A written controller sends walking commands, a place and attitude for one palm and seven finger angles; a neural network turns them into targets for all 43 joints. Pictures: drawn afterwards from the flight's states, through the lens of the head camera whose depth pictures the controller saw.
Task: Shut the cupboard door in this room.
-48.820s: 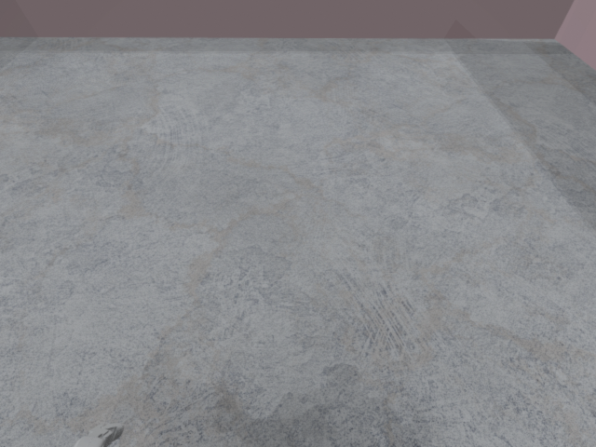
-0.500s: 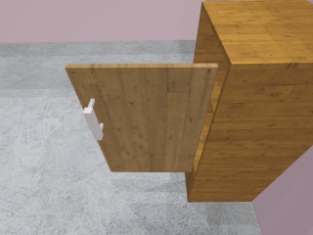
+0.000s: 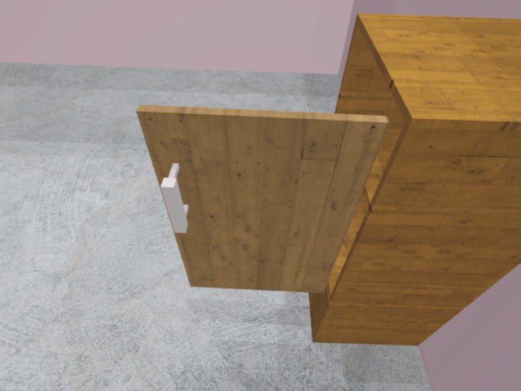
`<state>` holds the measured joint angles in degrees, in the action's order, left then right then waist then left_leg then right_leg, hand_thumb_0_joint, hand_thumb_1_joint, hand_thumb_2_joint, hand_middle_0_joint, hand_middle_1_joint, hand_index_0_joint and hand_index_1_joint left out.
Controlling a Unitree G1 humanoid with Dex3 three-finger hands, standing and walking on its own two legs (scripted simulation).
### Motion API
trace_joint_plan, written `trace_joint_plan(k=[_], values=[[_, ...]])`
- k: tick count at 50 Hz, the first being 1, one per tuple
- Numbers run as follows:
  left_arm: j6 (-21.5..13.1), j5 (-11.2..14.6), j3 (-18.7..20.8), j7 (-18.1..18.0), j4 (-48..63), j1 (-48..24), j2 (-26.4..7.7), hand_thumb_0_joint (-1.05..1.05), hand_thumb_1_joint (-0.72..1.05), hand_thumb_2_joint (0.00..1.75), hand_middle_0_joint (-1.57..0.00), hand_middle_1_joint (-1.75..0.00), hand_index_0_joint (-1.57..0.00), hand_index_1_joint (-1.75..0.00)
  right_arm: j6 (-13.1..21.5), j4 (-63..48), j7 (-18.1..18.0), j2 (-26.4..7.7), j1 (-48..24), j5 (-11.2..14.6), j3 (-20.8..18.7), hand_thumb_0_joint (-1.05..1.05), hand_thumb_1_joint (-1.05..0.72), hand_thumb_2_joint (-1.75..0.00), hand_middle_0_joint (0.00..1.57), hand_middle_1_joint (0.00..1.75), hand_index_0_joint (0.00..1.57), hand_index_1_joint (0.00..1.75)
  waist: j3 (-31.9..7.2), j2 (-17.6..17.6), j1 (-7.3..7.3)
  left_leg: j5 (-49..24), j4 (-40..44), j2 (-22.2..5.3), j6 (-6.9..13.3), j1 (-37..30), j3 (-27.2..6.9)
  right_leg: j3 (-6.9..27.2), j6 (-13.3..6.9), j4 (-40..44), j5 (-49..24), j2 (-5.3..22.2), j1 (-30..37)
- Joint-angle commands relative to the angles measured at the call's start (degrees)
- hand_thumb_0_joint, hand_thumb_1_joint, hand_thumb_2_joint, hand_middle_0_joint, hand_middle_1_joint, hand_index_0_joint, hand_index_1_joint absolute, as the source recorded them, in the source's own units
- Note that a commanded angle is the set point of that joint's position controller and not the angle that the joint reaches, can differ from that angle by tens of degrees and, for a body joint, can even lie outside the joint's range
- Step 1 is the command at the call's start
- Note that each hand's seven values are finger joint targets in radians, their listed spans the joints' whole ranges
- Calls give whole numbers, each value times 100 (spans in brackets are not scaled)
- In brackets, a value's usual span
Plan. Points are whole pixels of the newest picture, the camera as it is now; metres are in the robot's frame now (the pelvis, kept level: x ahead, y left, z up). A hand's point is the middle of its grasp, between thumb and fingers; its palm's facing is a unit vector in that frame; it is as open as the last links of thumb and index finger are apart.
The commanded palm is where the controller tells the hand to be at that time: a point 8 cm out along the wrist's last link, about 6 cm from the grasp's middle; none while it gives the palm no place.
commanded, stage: look again from close up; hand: left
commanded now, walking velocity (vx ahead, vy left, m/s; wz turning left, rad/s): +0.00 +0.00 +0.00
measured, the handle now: (178, 198) +0.43 +0.19 +0.03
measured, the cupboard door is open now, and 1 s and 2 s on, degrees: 89 89 89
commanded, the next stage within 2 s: raise the hand and make a fist in 0.52 s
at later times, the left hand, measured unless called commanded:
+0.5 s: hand out of the picture +0.01 +0.16 -0.18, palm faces +0.02 -0.99 -0.17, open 7.3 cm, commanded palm none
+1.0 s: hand (183, 361) +0.18 +0.13 -0.04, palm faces +0.01 -1.00 +0.04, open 6.3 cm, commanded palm +0.12 +0.20 -0.05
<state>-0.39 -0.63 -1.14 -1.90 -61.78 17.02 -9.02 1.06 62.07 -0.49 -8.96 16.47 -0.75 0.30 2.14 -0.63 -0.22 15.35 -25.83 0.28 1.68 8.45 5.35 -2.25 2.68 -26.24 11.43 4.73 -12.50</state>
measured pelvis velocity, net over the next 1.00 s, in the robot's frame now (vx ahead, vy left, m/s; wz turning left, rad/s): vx -0.01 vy -0.04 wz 0.03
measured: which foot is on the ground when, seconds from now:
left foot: down 0.00-1.00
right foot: down 0.00-1.00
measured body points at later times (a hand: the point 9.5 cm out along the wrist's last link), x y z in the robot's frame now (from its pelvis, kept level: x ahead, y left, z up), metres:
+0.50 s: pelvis +0.01 +0.00 +0.00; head +0.02 +0.00 +0.45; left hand +0.01 +0.21 -0.16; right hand +0.01 -0.22 -0.16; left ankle -0.01 +0.10 -0.74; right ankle +0.03 -0.15 -0.74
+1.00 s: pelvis -0.01 -0.04 -0.06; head +0.03 -0.01 +0.39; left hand +0.17 +0.18 -0.04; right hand +0.19 -0.29 -0.10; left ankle -0.01 +0.10 -0.74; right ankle +0.03 -0.15 -0.74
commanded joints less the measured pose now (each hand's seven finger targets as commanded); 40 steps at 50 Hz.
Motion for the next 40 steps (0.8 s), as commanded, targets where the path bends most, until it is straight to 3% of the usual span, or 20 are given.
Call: trace_joint_plan(k=[1, 7, 25, 30, 31, 32, 33, 34, 35, 36, 37, 38, 39, 40], values=[[-107, -10, 104, -33, 172, 255, -560, 0, 90, 90, -20, -30, -20, -30, 78, -135, -50, -585, 211, 24, -85, 0, -90, -90, 20, 30, 20, 30, 225, -29, 23, -516, 723, -570, -23, 444, -644, 367, -357, 404, -421, 222, 150], [-109, -12, 102, -41, 73, 326, -504, 0, 90, 90, -20, -30, -20, -30, 79, -24, -59, -543, 204, 29, -74, 0, -90, -90, 20, 30, 20, 30, 239, 110, 14, -515, 791, -578, -25, 380, -625, 379, -352, 445, -452, 218, 178], [-113, -3, 106, -62, -32, 396, -395, 0, 90, 90, -20, -30, -20, -30, 82, 185, -92, -448, 250, 40, -66, 0, -90, -90, 20, 30, 20, 30, 206, -47, -1, -835, 777, -603, -11, 237, -569, 347, -356, 453, -766, 221, 324], [-105, -5, 109, -63, -41, 429, -386, 0, 90, 90, -20, -30, -20, -30, 81, 218, -92, -419, 239, 40, -54, 0, -90, -90, 20, 30, 20, 30, 257, 60, -21, -797, 821, -594, -14, 253, -554, 340, -354, 479, -710, 221, 317], [-167, -89, 115, -270, -248, 527, -680, 0, 90, 90, -20, -30, -20, -30, 143, -169, -69, -717, -91, 86, -95, 0, -90, -90, 20, 30, 20, 30, 142, 33, -68, -2162, -178, -814, -170, 476, -446, 423, -335, 52, -2280, 419, 229], [-1725, 646, 2147, -240, 9436, -4500, -3609, 0, 90, 90, -20, -30, -20, -30, 1270, -1923, -648, -1904, 396, 80, -272, 0, -90, -90, 20, 30, 20, 30, -2314, 383, 936, -3125, -153, -574, -141, -1257, -663, -52, -274, -811, -1941, -360, 489], [-1158, 758, 174, -308, 7410, -414, -954, 0, 90, 90, -22, -32, -22, -32, 1682, -1884, -682, -1085, -172, 403, 90, 0, -90, -90, 20, 30, 20, 30, -2560, 2040, 167, -3291, -104, -331, -220, -1476, -493, -263, -370, -1031, -221, -619, -193], [-832, 959, 323, -555, 7307, -531, -932, 0, 90, 90, -24, -34, -24, -34, 1877, -1599, -569, -1207, -230, 262, 46, 0, -90, -90, 20, 30, 20, 30, -2281, 1826, 106, -3368, 226, -422, -471, -1015, -545, -262, -411, -792, 145, -632, -156], [-84, 884, -502, -512, 5711, 957, 547, 0, 90, 90, -25, -36, -25, -36, 1946, -1439, -384, -862, -337, 337, -37, 0, -90, -90, 20, 30, 20, 30, -1080, 1321, 138, -2555, 357, -392, -420, -149, -662, -272, -334, -785, 382, -422, -502], [-199, 1022, -622, -520, 6801, -50, 368, 0, 90, 90, -27, -38, -27, -38, 2050, -1790, -299, -1157, -235, 382, -159, 0, -90, -90, 20, 30, 20, 30, -338, 1102, 281, -1259, 164, -322, -372, 450, -750, -294, -336, -557, 147, -330, -555], [-433, 935, -423, -466, 6763, -57, 234, 0, 90, 90, -29, -40, -29, -40, 2139, -2109, -280, -1170, -359, 329, -205, 0, -90, -90, 20, 30, 20, 30, 147, 791, 365, -471, -2, -208, -274, 962, -797, -355, -338, -359, 141, -315, -728], [-722, 853, -201, -386, 6420, -78, 61, 0, 90, 90, -31, -42, -31, -42, 2203, -2269, -244, -1219, -381, 261, -240, 0, -90, -90, 20, 30, 20, 30, 559, -49, 455, 104, -182, -95, -211, 1501, -846, -405, -325, -359, 503, -328, -1085], [-988, 861, 39, -237, 5870, 496, 29, 0, 90, 90, -33, -44, -33, -44, 2225, -2467, -191, -1215, -368, 243, -330, 0, -90, -90, 20, 30, 20, 30, 711, -682, 363, 395, -396, -4, -222, 1899, -841, -464, -336, -414, 930, -346, -1355], [-1329, 920, 15, -14, 5372, 1157, 267, 0, 90, 90, -35, -46, -35, -46, 2225, -2657, -127, -1155, -403, 213, -364, 0, -90, -90, 20, 30, 20, 30, 647, -1564, 200, 564, -670, 22, -230, 2201, -798, -532, -321, -619, 1402, -389, -1683]])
